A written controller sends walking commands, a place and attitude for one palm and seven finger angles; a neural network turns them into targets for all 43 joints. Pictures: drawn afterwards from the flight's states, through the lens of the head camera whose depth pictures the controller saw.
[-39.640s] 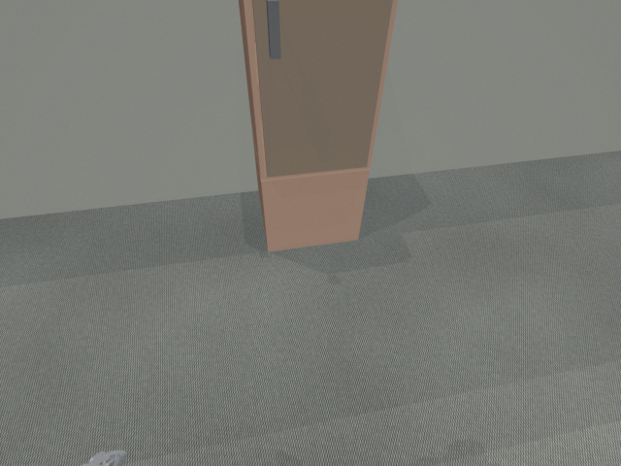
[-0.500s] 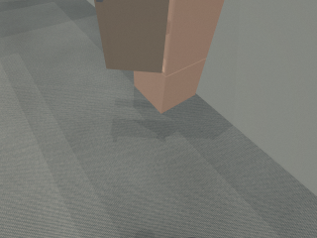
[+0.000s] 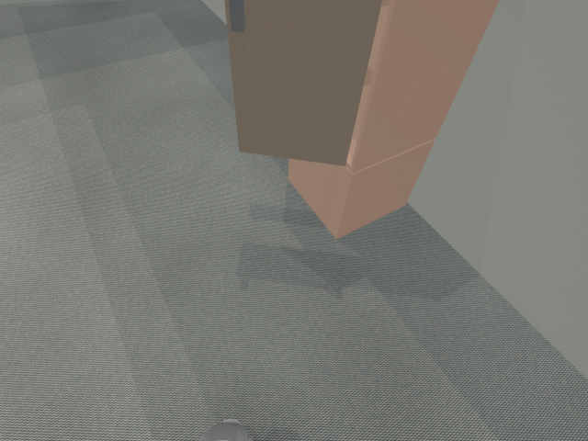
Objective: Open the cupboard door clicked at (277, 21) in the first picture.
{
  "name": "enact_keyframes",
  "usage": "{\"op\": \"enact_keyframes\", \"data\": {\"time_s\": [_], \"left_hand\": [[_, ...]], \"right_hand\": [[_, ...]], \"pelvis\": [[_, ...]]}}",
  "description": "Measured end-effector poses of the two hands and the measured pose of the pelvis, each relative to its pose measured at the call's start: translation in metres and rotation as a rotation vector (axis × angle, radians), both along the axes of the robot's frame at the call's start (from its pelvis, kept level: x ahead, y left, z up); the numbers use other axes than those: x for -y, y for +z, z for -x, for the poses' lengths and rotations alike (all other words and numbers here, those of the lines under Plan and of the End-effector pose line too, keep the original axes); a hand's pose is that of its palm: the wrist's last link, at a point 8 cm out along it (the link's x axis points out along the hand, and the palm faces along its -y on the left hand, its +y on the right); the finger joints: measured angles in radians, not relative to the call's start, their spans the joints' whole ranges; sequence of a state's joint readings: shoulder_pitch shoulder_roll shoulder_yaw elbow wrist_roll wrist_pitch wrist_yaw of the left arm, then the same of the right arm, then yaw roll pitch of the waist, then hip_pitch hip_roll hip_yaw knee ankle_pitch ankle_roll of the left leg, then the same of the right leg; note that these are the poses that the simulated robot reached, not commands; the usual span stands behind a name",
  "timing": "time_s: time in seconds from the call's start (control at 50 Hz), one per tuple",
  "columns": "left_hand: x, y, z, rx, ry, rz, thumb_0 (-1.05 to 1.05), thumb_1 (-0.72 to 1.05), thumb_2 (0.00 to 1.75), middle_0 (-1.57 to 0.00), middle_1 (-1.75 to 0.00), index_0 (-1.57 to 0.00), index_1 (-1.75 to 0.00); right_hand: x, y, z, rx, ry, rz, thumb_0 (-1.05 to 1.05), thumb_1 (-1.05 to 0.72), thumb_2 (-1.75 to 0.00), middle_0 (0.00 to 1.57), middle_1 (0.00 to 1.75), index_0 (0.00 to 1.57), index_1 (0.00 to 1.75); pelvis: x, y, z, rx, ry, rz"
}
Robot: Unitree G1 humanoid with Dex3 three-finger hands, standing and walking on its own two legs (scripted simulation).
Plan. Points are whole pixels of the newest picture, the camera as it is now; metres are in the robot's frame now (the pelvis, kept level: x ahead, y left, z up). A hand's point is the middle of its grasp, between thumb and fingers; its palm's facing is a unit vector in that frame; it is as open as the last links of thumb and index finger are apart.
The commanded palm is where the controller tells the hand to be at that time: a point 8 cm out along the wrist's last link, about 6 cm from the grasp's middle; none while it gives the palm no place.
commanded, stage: take the last steps up to it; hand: left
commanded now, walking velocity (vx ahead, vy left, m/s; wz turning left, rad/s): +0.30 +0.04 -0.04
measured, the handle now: out of the picture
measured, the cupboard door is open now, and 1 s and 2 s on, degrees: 50 50 50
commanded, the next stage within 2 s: come to a stop and stand still in 0.82 s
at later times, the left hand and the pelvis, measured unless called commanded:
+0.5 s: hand (196, 313) +0.33 +0.20 -0.15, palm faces -0.11 -0.98 -0.18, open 7.4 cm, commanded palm none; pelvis +0.19 +0.04 +0.00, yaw -4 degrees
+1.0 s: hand (196, 307) +0.36 +0.22 -0.19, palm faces -0.01 -0.99 -0.17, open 7.3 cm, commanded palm none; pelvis +0.37 +0.03 -0.01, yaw -4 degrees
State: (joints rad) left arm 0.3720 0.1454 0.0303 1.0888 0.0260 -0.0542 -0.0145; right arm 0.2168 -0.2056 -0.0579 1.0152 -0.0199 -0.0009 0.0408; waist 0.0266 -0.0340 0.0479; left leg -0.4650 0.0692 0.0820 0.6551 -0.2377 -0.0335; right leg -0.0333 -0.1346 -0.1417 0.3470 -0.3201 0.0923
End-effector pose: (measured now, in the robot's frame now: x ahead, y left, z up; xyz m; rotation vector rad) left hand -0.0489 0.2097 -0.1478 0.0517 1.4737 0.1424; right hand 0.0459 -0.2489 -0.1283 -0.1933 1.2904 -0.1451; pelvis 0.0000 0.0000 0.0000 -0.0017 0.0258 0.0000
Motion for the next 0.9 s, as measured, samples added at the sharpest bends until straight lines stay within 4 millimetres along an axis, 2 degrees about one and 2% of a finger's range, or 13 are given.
{"op": "enact_keyframes", "data": {"time_s": [0.06, 0.12, 0.2, 0.28, 0.34, 0.42, 0.5, 0.58, 0.62, 0.68, 0.72, 0.78, 0.9], "left_hand": [[-0.022, -0.016, -0.006, -0.064, 0.027, 0.014, 0.0, 0.9, 0.9, -0.2, -0.3, -0.2, -0.3], [-0.045, -0.019, -0.034, -0.086, -0.004, 0.0, 0.01, 0.9, 0.9, -0.2, -0.3, -0.2, -0.3], [-0.069, -0.01, -0.106, 0.01, -0.052, -0.031, 0.01, 0.91, 0.9, -0.2, -0.3, -0.2, -0.3], [-0.08, 0.004, -0.189, 0.157, -0.089, -0.052, 0.01, 0.91, 0.9, -0.19, -0.3, -0.2, -0.3], [-0.079, 0.014, -0.248, 0.252, -0.117, -0.059, 0.0, 0.91, 0.9, -0.19, -0.3, -0.19, -0.3], [-0.067, 0.022, -0.317, 0.336, -0.166, -0.057, 0.0, 0.91, 0.9, -0.19, -0.3, -0.19, -0.3], [-0.044, 0.023, -0.378, 0.373, -0.228, -0.048, 0.0, 0.91, 0.9, -0.19, -0.3, -0.19, -0.3], [-0.018, 0.014, -0.429, 0.417, -0.264, -0.043, 0.0, 0.91, 0.9, -0.19, -0.3, -0.2, -0.3], [-0.009, 0.011, -0.438, 0.426, -0.244, -0.039, 0.0, 0.91, 0.9, -0.2, -0.3, -0.2, -0.3], [-0.004, 0.009, -0.43, 0.373, -0.198, -0.032, 0.0, 0.91, 0.9, -0.2, -0.3, -0.2, -0.3], [-0.006, 0.008, -0.421, 0.326, -0.148, -0.039, -0.01, 0.92, 0.9, -0.2, -0.3, -0.2, -0.3], [-0.023, 0.009, -0.415, 0.275, -0.109, -0.074, -0.03, 0.96, 0.9, -0.2, -0.3, -0.2, -0.3], [-0.048, -0.004, -0.396, 0.116, -0.067, -0.059, -0.02, 0.94, 0.9, -0.2, -0.3, -0.2, -0.3]], "right_hand": [[-0.024, -0.009, -0.044, 0.061, 0.035, 0.02, 0.01, -0.91, -0.9, 0.2, 0.3, 0.2, 0.3], [-0.047, -0.006, -0.069, 0.11, 0.017, 0.021, 0.01, -0.91, -0.9, 0.2, 0.3, 0.2, 0.3], [-0.061, 0.003, -0.077, 0.116, -0.047, 0.029, 0.0, -0.94, -0.9, 0.2, 0.3, 0.21, 0.3], [-0.069, 0.004, -0.07, 0.046, -0.079, 0.02, -0.01, -0.94, -0.9, 0.2, 0.3, 0.21, 0.3], [-0.076, 0.001, -0.059, -0.032, -0.109, -0.003, 0.0, -0.93, -0.9, 0.2, 0.3, 0.21, 0.3], [-0.086, -0.004, -0.045, -0.138, -0.156, -0.042, 0.0, -0.92, -0.9, 0.2, 0.3, 0.2, 0.3], [-0.091, -0.01, -0.039, -0.231, -0.212, -0.081, 0.0, -0.91, -0.9, 0.2, 0.3, 0.2, 0.3], [-0.086, -0.02, -0.045, -0.319, -0.254, -0.115, 0.01, -0.91, -0.9, 0.2, 0.3, 0.2, 0.3], [-0.077, -0.023, -0.06, -0.344, -0.255, -0.118, 0.01, -0.9, -0.9, 0.2, 0.3, 0.2, 0.3], [-0.059, -0.02, -0.104, -0.309, -0.233, -0.094, 0.01, -0.9, -0.9, 0.2, 0.3, 0.2, 0.3], [-0.047, -0.016, -0.144, -0.248, -0.207, -0.069, 0.01, -0.9, -0.9, 0.2, 0.3, 0.2, 0.3], [-0.034, -0.009, -0.208, -0.14, -0.157, -0.039, 0.01, -0.91, -0.9, 0.2, 0.3, 0.2, 0.3], [-0.028, -0.001, -0.328, 0.063, -0.07, 0.019, 0.01, -0.92, -0.9, 0.2, 0.3, 0.2, 0.3]], "pelvis": [[-0.022, -0.015, -0.027, 0.002, 0.002, 0.01], [-0.035, -0.014, -0.046, 0.014, -0.021, 0.006], [-0.046, -0.003, -0.072, 0.017, -0.042, -0.002], [-0.053, 0.005, -0.099, 0.018, -0.052, -0.006], [-0.054, 0.007, -0.121, 0.021, -0.052, -0.01], [-0.049, 0.006, -0.152, 0.025, -0.056, -0.017], [-0.038, 0.001, -0.186, 0.025, -0.067, -0.021], [-0.018, -0.013, -0.224, 0.028, -0.07, -0.021], [-0.012, -0.015, -0.237, 0.038, -0.063, -0.003], [-0.007, -0.009, -0.256, 0.04, -0.053, 0.015], [-0.006, -0.004, -0.269, 0.031, -0.048, 0.02], [-0.005, 0.002, -0.288, 0.018, -0.044, 0.019], [-0.021, -0.002, -0.336, 0.018, -0.056, 0.031]]}}
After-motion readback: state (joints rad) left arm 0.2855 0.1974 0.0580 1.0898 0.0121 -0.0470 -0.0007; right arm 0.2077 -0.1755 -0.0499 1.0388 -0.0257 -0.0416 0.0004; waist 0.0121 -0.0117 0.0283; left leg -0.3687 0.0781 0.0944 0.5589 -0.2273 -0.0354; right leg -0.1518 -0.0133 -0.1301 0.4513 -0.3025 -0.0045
